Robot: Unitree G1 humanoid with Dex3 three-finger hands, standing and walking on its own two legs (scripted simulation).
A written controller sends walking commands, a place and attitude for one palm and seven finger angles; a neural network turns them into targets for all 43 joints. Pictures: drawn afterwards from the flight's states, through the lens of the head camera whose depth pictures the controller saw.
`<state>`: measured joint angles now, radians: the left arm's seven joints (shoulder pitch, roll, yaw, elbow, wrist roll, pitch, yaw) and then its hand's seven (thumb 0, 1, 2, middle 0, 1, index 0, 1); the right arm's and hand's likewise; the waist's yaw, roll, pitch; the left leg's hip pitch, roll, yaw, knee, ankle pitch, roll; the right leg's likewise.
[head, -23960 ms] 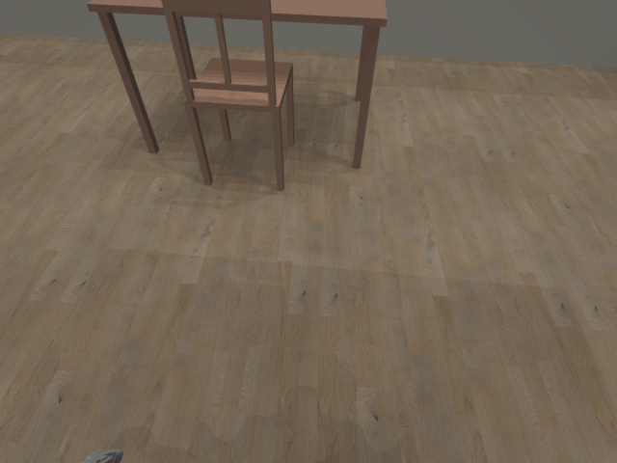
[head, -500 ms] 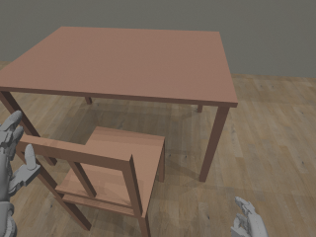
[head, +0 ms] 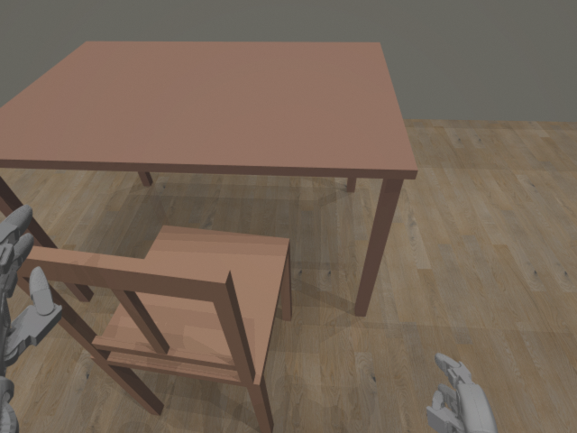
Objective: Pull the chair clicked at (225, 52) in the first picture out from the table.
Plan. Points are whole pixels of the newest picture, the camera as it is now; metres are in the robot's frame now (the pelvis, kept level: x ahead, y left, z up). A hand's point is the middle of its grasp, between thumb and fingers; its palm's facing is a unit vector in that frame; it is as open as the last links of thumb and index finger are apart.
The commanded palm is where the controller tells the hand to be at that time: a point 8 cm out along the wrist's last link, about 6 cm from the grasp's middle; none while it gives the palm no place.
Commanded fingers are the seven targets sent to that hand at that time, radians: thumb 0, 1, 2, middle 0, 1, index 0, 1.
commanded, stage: step back with the hand held close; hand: left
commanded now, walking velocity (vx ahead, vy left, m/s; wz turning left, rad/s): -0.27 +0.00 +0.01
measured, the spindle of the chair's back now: (143, 321) +0.32 +0.30 -0.11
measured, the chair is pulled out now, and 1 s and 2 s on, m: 0.18 0.18 0.18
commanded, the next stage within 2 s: stop stepping back and stand still in 1.22 s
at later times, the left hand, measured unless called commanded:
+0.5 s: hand (11, 374) +0.13 +0.27 +0.15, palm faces +0.46 -0.75 -0.47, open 7.4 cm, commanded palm +0.08 +0.30 +0.17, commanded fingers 0.00 0.90 0.90 -0.20 -0.30 -0.20 -0.30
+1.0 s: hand out of the picture +0.08 +0.26 +0.15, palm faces +0.47 -0.76 -0.45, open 7.4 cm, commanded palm +0.01 +0.30 +0.17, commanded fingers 0.00 0.90 0.90 -0.20 -0.30 -0.20 -0.30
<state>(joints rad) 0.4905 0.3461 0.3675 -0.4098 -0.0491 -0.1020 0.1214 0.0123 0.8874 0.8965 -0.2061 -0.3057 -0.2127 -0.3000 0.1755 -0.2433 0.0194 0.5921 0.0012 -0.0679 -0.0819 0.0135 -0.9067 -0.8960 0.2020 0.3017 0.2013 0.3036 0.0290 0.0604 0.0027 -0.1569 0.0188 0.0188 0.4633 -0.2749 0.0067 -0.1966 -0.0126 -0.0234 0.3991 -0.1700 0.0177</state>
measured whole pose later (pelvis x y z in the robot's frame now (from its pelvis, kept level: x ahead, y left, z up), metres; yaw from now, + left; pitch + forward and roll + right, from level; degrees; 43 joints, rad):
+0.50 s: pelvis -0.06 +0.00 -0.02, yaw +1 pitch -1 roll +0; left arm 0.52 0.38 0.41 -0.47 -0.01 -0.15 0.15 0.01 0.88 0.90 -0.21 -0.31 -0.22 -0.30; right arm 0.22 -0.24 0.01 0.55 0.01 -0.05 -0.10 0.01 -0.91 -0.90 0.20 0.30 0.20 0.30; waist 0.02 0.02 0.01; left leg -0.34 0.00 0.02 0.62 -0.26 0.03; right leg -0.38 -0.03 -0.02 0.55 -0.15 0.03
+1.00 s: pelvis -0.11 +0.00 -0.02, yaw +4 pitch +0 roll -1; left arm 0.52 0.41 0.41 -0.55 -0.02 -0.17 0.16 0.01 0.88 0.90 -0.21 -0.31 -0.22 -0.30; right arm 0.19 -0.23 -0.02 0.62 0.00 -0.07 -0.07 0.01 -0.91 -0.90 0.20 0.30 0.20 0.30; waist 0.00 -0.02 0.02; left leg -0.44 -0.02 0.01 0.71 -0.34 0.00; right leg -0.42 0.01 0.04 0.59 -0.17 0.01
